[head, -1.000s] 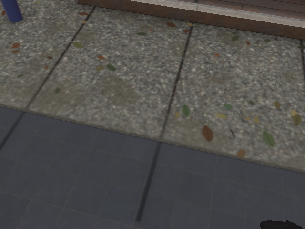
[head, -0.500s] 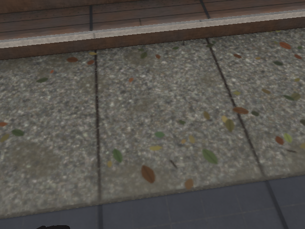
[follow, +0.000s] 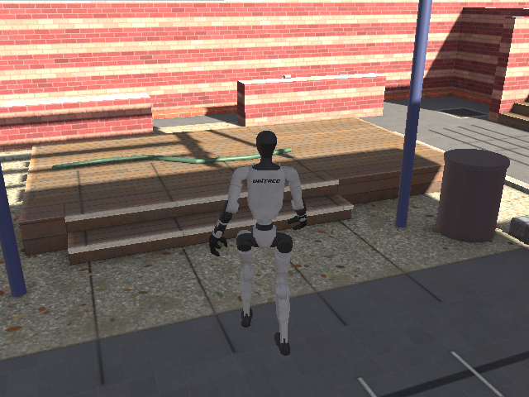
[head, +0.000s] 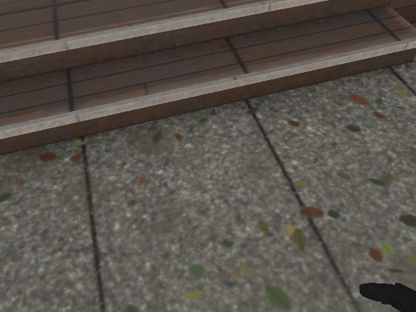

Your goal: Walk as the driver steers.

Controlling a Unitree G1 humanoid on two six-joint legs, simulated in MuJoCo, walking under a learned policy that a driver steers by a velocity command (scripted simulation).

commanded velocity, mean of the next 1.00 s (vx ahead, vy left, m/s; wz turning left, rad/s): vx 0.50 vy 0.00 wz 0.14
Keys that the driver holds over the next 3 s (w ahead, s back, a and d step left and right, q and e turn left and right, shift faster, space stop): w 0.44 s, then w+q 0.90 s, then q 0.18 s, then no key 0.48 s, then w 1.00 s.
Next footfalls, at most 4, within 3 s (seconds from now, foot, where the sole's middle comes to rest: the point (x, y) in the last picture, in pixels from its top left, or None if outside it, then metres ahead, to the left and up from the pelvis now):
0.52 right None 0.45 -0.14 -0.76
1.06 left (201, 245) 0.70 0.14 -0.76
1.52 right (226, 169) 1.04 0.07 -0.76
1.88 left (177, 205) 0.86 0.24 -0.76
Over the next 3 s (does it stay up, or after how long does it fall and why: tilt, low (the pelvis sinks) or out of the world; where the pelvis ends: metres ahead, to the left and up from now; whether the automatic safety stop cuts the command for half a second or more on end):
stays up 1.16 0.35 0.02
